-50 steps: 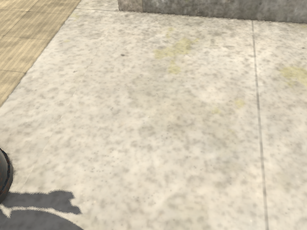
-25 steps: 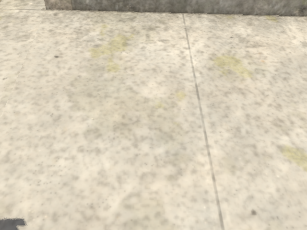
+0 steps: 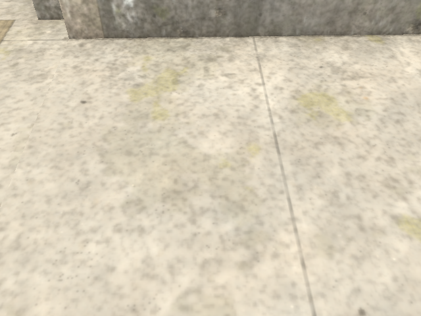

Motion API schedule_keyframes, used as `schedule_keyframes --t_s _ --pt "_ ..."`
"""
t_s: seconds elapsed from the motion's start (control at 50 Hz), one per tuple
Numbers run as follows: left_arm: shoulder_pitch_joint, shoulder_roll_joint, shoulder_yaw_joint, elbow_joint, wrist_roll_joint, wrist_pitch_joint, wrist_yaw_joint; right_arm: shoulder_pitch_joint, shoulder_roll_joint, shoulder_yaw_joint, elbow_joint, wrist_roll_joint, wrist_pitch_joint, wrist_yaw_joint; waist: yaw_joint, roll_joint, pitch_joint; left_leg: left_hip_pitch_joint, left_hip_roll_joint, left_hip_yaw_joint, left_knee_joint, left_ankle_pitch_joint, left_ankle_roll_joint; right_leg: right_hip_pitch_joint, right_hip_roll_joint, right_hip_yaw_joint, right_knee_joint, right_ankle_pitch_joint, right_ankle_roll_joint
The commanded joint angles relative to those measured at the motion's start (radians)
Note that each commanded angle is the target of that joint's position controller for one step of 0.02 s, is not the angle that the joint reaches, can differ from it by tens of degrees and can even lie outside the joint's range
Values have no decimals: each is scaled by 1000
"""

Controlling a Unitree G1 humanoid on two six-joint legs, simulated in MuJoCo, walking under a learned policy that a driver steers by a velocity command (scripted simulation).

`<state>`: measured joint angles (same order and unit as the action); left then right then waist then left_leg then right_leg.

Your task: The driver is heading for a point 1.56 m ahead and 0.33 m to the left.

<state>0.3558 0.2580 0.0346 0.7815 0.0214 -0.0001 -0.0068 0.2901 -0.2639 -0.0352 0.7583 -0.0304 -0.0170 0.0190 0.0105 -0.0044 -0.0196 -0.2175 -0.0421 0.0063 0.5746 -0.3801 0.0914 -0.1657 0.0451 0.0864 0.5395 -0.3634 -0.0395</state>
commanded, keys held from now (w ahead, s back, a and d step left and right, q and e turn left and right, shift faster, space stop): w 0.62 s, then w+q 0.20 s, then q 0.18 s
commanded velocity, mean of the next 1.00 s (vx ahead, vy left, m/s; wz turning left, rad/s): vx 0.43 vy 0.00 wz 0.11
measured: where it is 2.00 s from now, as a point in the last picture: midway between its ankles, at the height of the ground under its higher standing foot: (233, 294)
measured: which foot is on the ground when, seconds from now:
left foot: down 0.00-0.40, up 0.42-0.94, down 0.96-1.00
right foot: down 0.00-0.02, up 0.04-0.38, down 0.40-0.94, up 0.96-1.00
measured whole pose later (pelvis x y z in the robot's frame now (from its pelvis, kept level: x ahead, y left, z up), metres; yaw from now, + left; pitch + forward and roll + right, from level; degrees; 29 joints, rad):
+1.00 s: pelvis +0.51 -0.02 -0.01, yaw +9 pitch +1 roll -1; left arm 0.38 0.22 0.02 0.93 0.01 -0.06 0.03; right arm 0.08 -0.23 -0.03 0.78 -0.04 -0.07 0.03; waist 0.04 0.00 0.08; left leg -0.48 -0.06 0.08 0.57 -0.11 0.14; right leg -0.13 0.02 -0.12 0.95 -0.53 -0.02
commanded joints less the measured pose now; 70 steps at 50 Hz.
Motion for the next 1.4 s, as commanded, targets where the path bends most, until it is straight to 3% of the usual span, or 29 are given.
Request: schedule_keyframes --t_s 0.02,0.04,0.06,0.08,0.1,0.18,0.26,0.34,0.38,0.4,0.42,0.44,0.46,0.5,0.58,0.66,0.8,0.86,0.9,0.94,0.96,0.98,1.0,1.04,1.06,1.1,1.14,1.3,1.4 --pt "-155 112 28 -101 -10 -30 -2 80 -101 -26 -43 1 -48 -3 -102 -25 134 173 75 -154 -184 -107 60 -296 -120 188 -134 -172 -105" --pt "-217 65 18 -133 -8 -44 -2 200 -178 -50 -4 4 -55 -11 -149 143 128 351 222 -424 -323 -226 117 -474 3 0 123 -49 -52" --pt "-239 108 28 -156 9 -52 1 291 -237 -71 28 4 -52 -11 -166 218 146 441 385 -634 -380 -84 183 -647 19 -85 299 -118 -35" --pt "-246 138 38 -149 20 -49 4 298 -203 -63 36 0 -50 -12 -149 95 149 461 403 -611 -348 64 205 -710 -17 -58 418 -164 -37" --pt "-226 116 33 -140 17 -48 -1 270 -177 -55 31 -2 -51 -11 -120 47 129 453 380 -542 -335 154 198 -710 -43 -49 478 -132 -36" --pt "-254 80 20 -155 17 -36 -36 182 -117 -29 43 9 -59 -12 -60 108 108 337 258 -294 -410 366 135 -640 -82 -105 472 24 -12" --pt "-348 40 -6 -202 8 -36 -56 143 -126 -28 64 20 -66 -13 -40 121 119 145 187 -124 -441 503 81 -414 -72 -146 202 225 0" --pt "-299 90 13 -183 11 -29 -29 159 -165 -35 94 25 -68 -13 -9 111 92 153 242 -99 -345 782 50 -192 -23 -175 77 252 -46" --pt "-83 124 36 -107 24 -39 -9 172 -173 -33 110 22 -58 -18 85 67 -26 140 199 -41 -32 952 18 64 27 -193 1 214 -85" --pt "67 173 52 -70 41 -49 2 180 -147 -25 99 19 -56 -18 143 15 -117 -17 157 -15 236 727 6 274 -101 -56 -18 86 -120" --pt "128 272 68 -73 56 -54 8 264 -11 4 60 32 -53 -13 92 -222 -255 -274 11 25 614 16 -30 466 -421 437 -128 -178 -205" --pt "99 258 68 -69 7 -44 4 248 -112 -21 67 11 -52 -11 94 -215 -261 -375 -35 -84 735 -112 -14 386 -457 750 -327 -267 -253" --pt "-15 202 56 -69 -2 -40 4 157 -136 -31 47 7 -48 -10 38 -131 -73 -443 40 -87 754 -20 -2 255 -418 572 -324 -301 -228" --pt "-91 118 34 -61 -1 -58 -4 88 -95 -19 43 6 -51 2 -5 -58 32 -373 109 -64 632 87 -1 52 -312 315 -350 -35 -181" --pt "-46 88 25 -5 -7 -92 -8 99 -57 -11 68 -7 -19 18 -47 -55 45 -307 138 -36 533 127 -29 -42 -250 138 -409 228 -184" --pt "22 89 27 41 -8 -95 -7 -72 -50 -9 27 -3 -12 23 -17 -34 104 -468 162 -20 391 273 -58 31 -235 46 -472 263 -182" --pt "116 81 18 110 -2 -104 10 -287 -22 5 -33 4 -22 35 44 -32 138 -467 102 26 119 434 -35 163 -240 -133 -454 488 -125" --pt "126 83 13 138 2 -96 26 -314 -8 10 -51 -4 -30 37 42 -34 140 -413 61 89 19 374 -5 250 -249 -195 -348 788 -101" --pt "105 112 18 143 1 -88 40 -221 -25 3 -27 -13 -37 30 4 -76 69 -286 -12 137 2 294 25 289 -243 -222 -165 1148 -70" --pt "77 142 25 138 -7 -76 49 25 -74 -22 46 -27 -57 19 -97 -76 -62 -5 -55 111 -119 385 73 215 -215 -253 195 1091 -37" --pt "64 127 20 103 -16 -82 48 151 -149 -46 70 -40 -62 8 -147 -13 -167 255 103 -56 -89 635 129 -1 -169 -267 490 709 -12" --pt "184 11 -5 62 -45 -82 34 125 -261 -75 52 -27 -52 -2 -53 244 -330 621 467 -519 5 1248 357 -408 25 -228 920 -301 38" --pt "114 113 20 66 -13 -70 37 171 -233 -83 46 39 -36 -8 -110 31 -435 597 435 -541 -46 1259 374 -427 -7 -50 973 -208 33" --pt "-25 88 12 21 -11 -75 34 2 -139 -59 26 41 -19 -20 -53 3 -132 287 334 -357 -175 1047 283 -470 -87 -44 838 -49 39" --pt "-47 93 16 16 5 -62 33 -31 -106 -50 21 43 -13 -24 -24 -11 -60 179 281 -313 -214 988 242 -445 -102 -43 777 -31 49" --pt "-5 72 15 15 19 -17 31 -47 -95 -44 20 36 -8 -23 21 4 -43 36 226 -251 -250 959 211 -348 -101 -49 685 -23 71" --pt "6 52 12 7 15 4 31 -44 -132 -56 18 23 -14 -17 36 14 -67 -7 194 -223 -246 983 200 -324 -87 -61 628 7 84" --pt "-192 88 24 -68 8 33 42 20 -162 -75 1 17 22 -26 -33 87 -41 27 161 -365 -275 455 140 -427 -89 -21 431 97 102" --pt "-251 92 18 -99 -8 23 50 43 -172 -85 -9 6 37 -29 -59 113 -20 81 168 -460 -223 460 146 -395 -45 -4 300 14 83"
